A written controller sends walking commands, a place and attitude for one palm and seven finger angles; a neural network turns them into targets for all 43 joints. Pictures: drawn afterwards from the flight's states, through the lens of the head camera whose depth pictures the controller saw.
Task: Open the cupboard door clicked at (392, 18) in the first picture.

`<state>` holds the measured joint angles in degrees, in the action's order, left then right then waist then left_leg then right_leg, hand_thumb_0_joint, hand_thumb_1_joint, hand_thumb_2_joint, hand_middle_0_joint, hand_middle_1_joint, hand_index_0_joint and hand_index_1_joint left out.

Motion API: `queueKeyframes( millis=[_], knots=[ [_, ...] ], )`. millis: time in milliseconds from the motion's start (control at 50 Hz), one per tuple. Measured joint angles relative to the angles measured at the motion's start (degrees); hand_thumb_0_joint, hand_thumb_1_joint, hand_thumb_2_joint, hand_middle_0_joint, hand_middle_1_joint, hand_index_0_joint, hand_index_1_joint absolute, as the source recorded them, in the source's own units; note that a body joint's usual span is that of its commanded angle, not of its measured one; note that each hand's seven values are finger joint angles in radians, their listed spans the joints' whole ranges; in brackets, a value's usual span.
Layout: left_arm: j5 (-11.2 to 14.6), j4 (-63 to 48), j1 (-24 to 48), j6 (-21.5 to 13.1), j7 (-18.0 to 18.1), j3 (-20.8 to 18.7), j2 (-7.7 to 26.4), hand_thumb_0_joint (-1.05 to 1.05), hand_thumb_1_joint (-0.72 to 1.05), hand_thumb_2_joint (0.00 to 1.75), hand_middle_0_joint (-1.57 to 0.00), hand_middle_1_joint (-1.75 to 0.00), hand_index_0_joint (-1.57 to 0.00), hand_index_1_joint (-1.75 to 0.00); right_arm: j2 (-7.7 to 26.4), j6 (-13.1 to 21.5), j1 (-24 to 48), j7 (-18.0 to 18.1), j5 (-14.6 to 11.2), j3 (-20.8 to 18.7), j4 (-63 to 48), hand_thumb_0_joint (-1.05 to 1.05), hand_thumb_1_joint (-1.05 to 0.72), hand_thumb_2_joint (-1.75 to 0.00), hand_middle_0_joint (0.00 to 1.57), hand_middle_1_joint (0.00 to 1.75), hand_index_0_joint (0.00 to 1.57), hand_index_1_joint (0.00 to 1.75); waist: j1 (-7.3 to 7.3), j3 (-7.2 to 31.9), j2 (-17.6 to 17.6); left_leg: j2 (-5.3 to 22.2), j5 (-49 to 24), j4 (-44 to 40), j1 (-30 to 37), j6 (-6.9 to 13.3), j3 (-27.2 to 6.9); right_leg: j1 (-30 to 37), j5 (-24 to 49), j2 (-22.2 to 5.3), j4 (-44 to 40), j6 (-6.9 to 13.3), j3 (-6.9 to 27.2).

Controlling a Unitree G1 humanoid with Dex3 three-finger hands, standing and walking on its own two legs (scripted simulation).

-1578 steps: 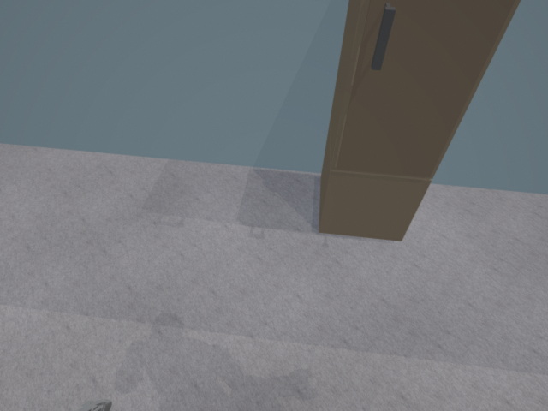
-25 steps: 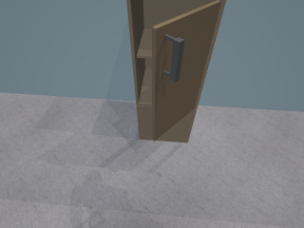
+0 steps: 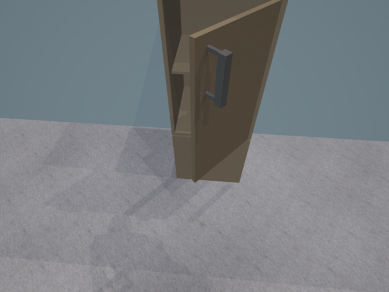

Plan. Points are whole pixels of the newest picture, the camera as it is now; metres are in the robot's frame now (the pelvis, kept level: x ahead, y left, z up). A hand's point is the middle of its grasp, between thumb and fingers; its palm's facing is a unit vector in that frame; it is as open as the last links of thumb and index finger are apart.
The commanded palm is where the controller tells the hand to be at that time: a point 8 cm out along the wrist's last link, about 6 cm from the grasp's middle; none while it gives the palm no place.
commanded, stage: walk to a spot facing it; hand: left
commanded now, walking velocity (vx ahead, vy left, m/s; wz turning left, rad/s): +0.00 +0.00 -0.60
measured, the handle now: (215, 77) +0.58 -0.02 +0.14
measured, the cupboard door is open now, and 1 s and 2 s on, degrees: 49 49 49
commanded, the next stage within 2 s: none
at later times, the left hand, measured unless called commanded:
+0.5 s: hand out of the picture +0.08 +0.19 -0.17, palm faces -0.15 -0.96 -0.24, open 7.4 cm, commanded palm none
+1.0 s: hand out of the picture +0.14 +0.15 -0.20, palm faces -0.41 -0.89 -0.20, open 7.4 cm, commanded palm none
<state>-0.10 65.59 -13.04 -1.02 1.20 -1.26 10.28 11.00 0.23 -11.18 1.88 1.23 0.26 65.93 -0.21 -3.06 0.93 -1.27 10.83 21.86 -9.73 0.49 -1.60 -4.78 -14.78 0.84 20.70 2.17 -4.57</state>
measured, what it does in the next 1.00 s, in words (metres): steps on the spot, turning right: right foot, then left foot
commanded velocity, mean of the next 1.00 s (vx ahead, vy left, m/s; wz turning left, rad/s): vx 0.00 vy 0.00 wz -0.60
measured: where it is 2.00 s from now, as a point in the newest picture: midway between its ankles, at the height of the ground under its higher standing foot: outside the picture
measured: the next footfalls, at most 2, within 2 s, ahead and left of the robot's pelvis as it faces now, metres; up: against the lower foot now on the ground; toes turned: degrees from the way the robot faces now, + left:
right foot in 0.58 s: -0.02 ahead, -0.14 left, +0.00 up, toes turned -18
left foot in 0.98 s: +0.11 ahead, +0.07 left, +0.00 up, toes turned -29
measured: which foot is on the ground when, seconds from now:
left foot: down 0.00-0.58, up 0.60-0.96, down 0.98-1.00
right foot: down 0.00-0.34, up 0.36-0.56, down 0.58-0.98, up 1.00-1.00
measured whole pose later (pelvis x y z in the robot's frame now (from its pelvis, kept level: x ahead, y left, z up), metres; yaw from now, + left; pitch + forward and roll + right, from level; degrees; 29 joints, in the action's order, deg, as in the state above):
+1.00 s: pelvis +0.01 -0.01 -0.02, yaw -29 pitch +2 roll -1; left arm -0.7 54.3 -13.3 3.1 0.3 -4.8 12.5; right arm 12.2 -0.2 -4.8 2.1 0.6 -2.6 50.0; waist 1.5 -5.3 -1.6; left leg 1.7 14.1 33.2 -18.4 -0.5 0.1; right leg -17.7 -21.7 5.5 36.3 -0.3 9.2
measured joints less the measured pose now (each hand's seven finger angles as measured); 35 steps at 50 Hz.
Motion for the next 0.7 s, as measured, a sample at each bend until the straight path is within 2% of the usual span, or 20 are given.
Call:
queueKeyframes(
  millis=[100,320,360,420,460,500,540,580,600,640,700],
  knots=[
    [-0.04,-0.64,-0.14,0.72,0.24,-0.45,0.09,0.01,0.91,0.90,-0.20,-0.30,-0.20,-0.30,0.12,-0.50,0.39,0.45,0.06,-0.35,-0.46,0.00,-0.91,-0.90,0.20,0.30,0.20,0.30,0.37,-0.09,0.15,0.68,0.83,1.10,-0.46,-0.19,1.09,-0.74,-0.16,0.55,0.73,0.11,1.11],
    [-0.49,-3.70,-0.70,3.72,-0.85,-2.53,0.17,0.01,0.91,0.90,-0.20,-0.30,-0.20,-0.30,-0.74,-1.90,0.29,0.80,0.18,-2.17,-5.09,0.00,-0.91,-0.90,0.20,0.30,0.20,0.30,0.37,-1.63,-1.06,2.94,5.61,8.91,-3.93,0.12,6.23,-6.34,-2.94,2.27,8.94,0.00,6.19],
    [-0.49,-4.66,-0.11,4.11,-1.12,-2.82,0.52,0.01,0.91,0.90,-0.20,-0.30,-0.20,-0.30,-0.74,-1.58,0.16,0.93,0.38,-2.34,-6.10,0.00,-0.91,-0.90,0.20,0.30,0.20,0.30,0.62,-2.10,-1.61,3.04,5.78,9.17,-4.31,0.48,7.77,-9.04,-4.72,2.02,13.45,-0.42,6.58],
    [-0.71,-6.16,1.36,4.86,-1.68,-3.38,0.90,0.01,0.91,0.90,-0.20,-0.30,-0.20,-0.30,-0.38,-0.97,-0.19,1.12,0.76,-2.39,-7.37,0.00,-0.91,-0.90,0.20,0.30,0.20,0.30,0.75,-3.13,-1.27,3.72,5.37,8.49,-4.01,0.71,9.71,-14.41,-12.15,1.14,27.33,-1.49,5.40],
    [-0.78,-7.23,2.28,4.93,-2.05,-3.69,1.06,0.01,0.91,0.90,-0.20,-0.30,-0.20,-0.30,0.00,-0.98,-0.50,1.07,0.95,-2.43,-7.84,0.00,-0.90,-0.90,0.20,0.30,0.20,0.30,0.80,-3.50,-0.54,4.47,4.89,7.70,-3.65,0.33,10.62,-16.16,-13.06,0.15,31.24,-1.97,4.53],
    [-0.78,-8.41,2.96,4.80,-2.33,-3.79,1.17,0.01,0.91,0.90,-0.20,-0.30,-0.20,-0.30,0.44,-1.19,-0.63,0.88,1.14,-2.58,-8.19,0.00,-0.90,-0.90,0.20,0.30,0.20,0.30,0.81,-3.67,0.38,5.50,4.77,7.55,-3.57,-0.29,11.44,-16.12,-12.99,-0.94,29.97,-2.28,3.56],
    [-0.74,-9.55,3.34,4.40,-2.52,-3.77,1.30,0.01,0.91,0.90,-0.20,-0.30,-0.20,-0.30,0.94,-1.44,-0.62,0.62,1.17,-2.78,-8.58,0.01,-0.90,-0.90,0.20,0.30,0.20,0.30,0.82,-3.76,1.37,6.85,5.39,8.74,-3.94,-1.14,12.24,-14.50,-11.18,-1.65,24.78,-2.34,2.82],
    [-0.83,-10.82,2.88,3.57,-2.62,-3.72,2.06,0.01,0.91,0.90,-0.20,-0.30,-0.20,-0.30,1.14,-1.82,-0.90,0.22,0.78,-3.00,-9.19,0.01,-0.90,-0.90,0.20,0.30,0.20,0.30,0.89,-3.11,1.23,7.98,7.30,12.34,-5.49,-2.24,13.14,-11.34,-4.24,-2.40,15.45,-1.94,2.95],
    [-1.07,-10.98,2.85,2.98,-2.32,-3.85,2.28,0.01,0.91,0.90,-0.20,-0.30,-0.20,-0.30,1.30,-2.23,-0.52,-0.02,0.49,-3.21,-9.36,0.01,-0.90,-0.90,0.20,0.30,0.20,0.30,1.01,-3.03,1.23,8.29,11.04,16.58,-7.31,-2.78,12.43,-11.69,-3.12,-2.02,14.87,-1.50,3.39],
    [-1.06,-10.90,3.07,2.59,-1.70,-3.61,2.06,0.01,0.91,0.90,-0.20,-0.30,-0.20,-0.30,2.01,-3.28,0.82,-0.41,0.14,-3.66,-9.62,0.01,-0.90,-0.90,0.20,0.30,0.20,0.30,0.83,-3.76,1.75,7.07,17.44,27.86,-11.50,-2.91,7.90,-12.17,-4.65,-0.84,16.16,-0.63,3.90],
    [-1.11,-10.97,2.19,2.88,-0.97,-3.50,1.71,0.01,0.91,0.90,-0.20,-0.30,-0.20,-0.30,2.46,-3.76,2.69,-0.76,-0.03,-4.05,-10.48,0.01,-0.91,-0.90,0.20,0.30,0.20,0.30,1.01,-3.86,0.87,5.07,16.70,38.49,-16.02,-3.21,4.95,-11.28,-3.79,0.15,13.16,-0.13,5.89]
  ],
)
